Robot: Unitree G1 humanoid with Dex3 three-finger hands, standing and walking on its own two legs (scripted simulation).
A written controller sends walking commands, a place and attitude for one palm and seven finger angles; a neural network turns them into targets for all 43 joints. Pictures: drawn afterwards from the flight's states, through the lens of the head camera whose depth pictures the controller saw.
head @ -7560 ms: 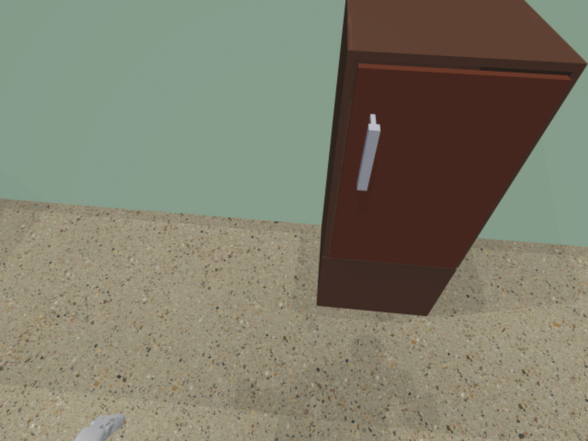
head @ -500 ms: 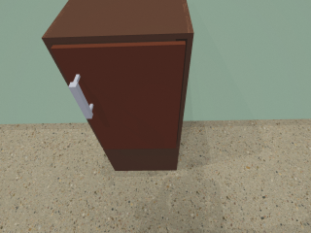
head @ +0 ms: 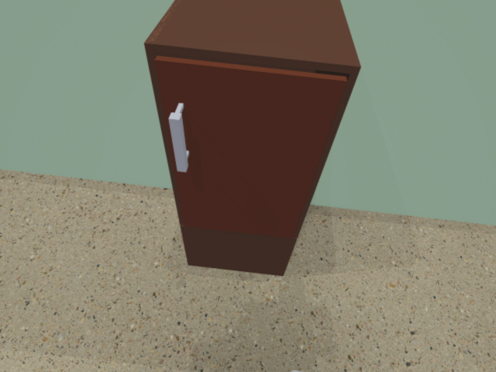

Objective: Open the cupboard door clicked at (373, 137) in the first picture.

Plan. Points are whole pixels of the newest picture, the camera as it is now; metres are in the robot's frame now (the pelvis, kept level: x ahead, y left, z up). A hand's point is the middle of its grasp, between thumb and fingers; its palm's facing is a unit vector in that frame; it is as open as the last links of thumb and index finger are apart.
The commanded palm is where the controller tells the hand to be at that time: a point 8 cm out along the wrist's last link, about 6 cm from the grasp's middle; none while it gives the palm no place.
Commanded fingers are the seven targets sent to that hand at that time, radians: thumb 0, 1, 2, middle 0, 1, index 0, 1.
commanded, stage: come to a stop and stand still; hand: left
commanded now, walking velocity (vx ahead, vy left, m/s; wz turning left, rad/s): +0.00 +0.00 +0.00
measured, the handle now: (181, 138) +0.58 +0.22 +0.01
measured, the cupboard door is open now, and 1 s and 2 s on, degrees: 0 0 0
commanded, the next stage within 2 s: look again from close up in 0.50 s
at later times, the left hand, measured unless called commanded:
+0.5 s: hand out of the picture -0.04 +0.14 -0.17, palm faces +0.02 -0.99 -0.14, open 7.3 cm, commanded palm none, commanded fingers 0.00 0.90 0.90 -0.20 -0.30 -0.20 -0.30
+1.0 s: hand out of the picture +0.02 +0.19 -0.18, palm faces +0.00 -0.98 -0.20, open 7.3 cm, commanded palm none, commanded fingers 0.00 0.90 0.90 -0.20 -0.30 -0.20 -0.30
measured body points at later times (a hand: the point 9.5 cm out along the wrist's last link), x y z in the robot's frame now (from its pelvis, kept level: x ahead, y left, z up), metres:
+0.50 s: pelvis -0.03 -0.01 +0.01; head -0.03 +0.00 +0.46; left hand -0.04 +0.20 -0.16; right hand -0.08 -0.22 -0.15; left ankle +0.03 +0.10 -0.73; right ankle -0.06 -0.09 -0.73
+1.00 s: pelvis +0.00 +0.03 +0.00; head +0.00 +0.03 +0.45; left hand +0.02 +0.25 -0.16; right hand -0.01 -0.20 -0.16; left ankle +0.03 +0.10 -0.73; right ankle -0.06 -0.09 -0.73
